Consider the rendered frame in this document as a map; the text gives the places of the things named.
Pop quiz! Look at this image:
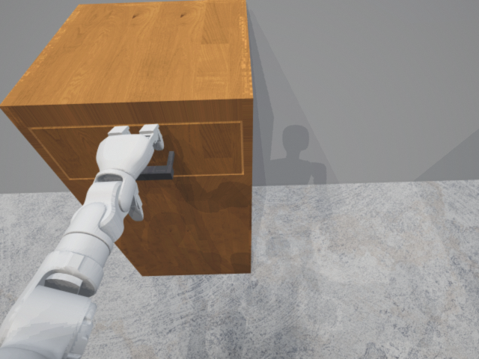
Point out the drawer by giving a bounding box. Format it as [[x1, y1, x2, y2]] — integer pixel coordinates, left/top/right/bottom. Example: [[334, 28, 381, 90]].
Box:
[[31, 120, 242, 179]]

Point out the left robot hand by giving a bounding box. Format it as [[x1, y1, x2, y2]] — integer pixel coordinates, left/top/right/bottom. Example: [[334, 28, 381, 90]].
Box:
[[96, 124, 164, 221]]

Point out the cabinet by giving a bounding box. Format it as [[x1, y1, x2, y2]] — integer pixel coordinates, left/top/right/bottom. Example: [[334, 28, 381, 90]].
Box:
[[0, 0, 253, 276]]

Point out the handle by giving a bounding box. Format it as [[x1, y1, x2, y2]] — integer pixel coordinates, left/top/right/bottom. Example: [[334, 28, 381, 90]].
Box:
[[136, 151, 174, 180]]

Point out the left robot forearm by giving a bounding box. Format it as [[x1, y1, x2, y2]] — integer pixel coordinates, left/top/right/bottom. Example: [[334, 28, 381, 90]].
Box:
[[0, 169, 136, 347]]

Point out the robot left upper arm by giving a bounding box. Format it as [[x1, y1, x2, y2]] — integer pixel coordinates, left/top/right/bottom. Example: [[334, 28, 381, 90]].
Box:
[[0, 285, 97, 359]]

